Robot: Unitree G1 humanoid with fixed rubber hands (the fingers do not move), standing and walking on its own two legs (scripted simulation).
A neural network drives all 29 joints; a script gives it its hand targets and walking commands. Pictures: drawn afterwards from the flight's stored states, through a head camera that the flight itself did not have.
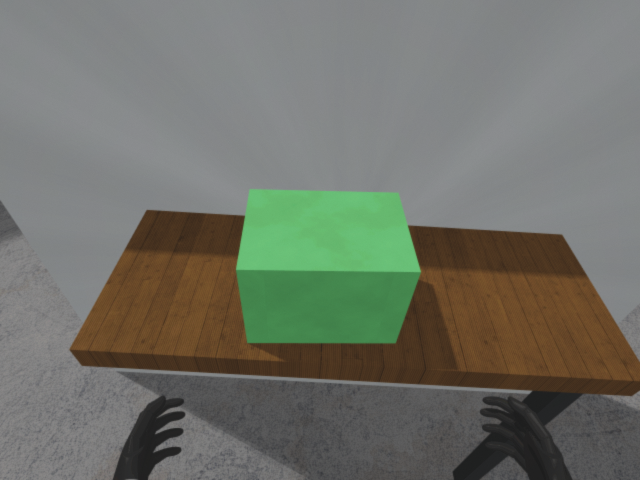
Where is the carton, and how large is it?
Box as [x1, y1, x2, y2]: [236, 189, 420, 342]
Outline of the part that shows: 250,189 236,266 236,273 247,342 395,342 420,273 398,193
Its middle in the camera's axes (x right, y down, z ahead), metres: +0.01 +0.04 +0.59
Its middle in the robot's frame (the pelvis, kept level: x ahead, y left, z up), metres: +0.43 +0.02 +0.03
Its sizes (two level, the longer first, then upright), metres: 0.230 0.164 0.169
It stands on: a table, 0.73 m high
